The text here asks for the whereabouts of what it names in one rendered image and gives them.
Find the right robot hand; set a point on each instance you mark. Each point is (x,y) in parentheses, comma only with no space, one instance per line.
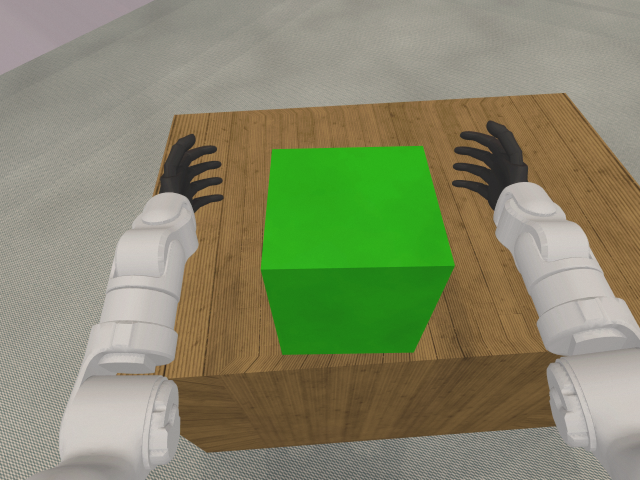
(506,163)

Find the left robot hand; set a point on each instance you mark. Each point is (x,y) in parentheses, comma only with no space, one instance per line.
(178,175)

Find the robot right upper arm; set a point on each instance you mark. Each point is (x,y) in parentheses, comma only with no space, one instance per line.
(595,403)

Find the robot right forearm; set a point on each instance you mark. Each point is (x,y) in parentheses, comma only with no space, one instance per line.
(578,312)

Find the robot left upper arm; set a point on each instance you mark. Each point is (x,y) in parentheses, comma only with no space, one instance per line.
(119,427)

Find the robot left forearm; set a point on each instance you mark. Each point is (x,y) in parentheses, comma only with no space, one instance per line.
(136,329)

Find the pedestal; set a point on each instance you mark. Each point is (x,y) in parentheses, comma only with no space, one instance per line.
(480,364)

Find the carton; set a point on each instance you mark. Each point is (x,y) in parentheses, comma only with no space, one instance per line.
(355,253)

